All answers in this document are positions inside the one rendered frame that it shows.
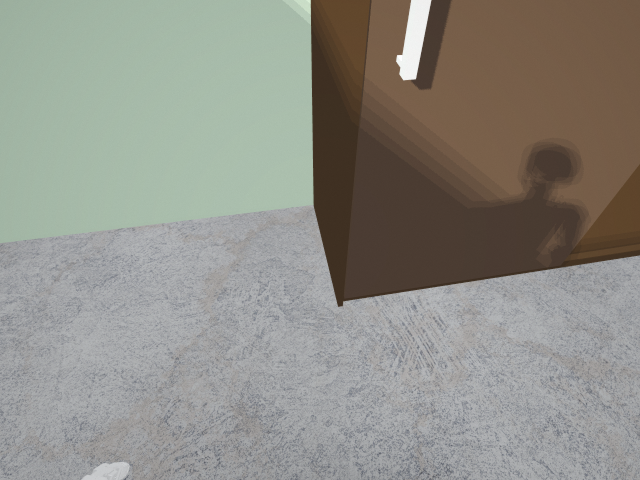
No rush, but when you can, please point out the handle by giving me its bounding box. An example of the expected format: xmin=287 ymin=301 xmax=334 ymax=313
xmin=396 ymin=0 xmax=431 ymax=80

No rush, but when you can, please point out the wardrobe door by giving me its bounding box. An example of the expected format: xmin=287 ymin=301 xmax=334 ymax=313
xmin=569 ymin=164 xmax=640 ymax=255
xmin=344 ymin=0 xmax=640 ymax=299

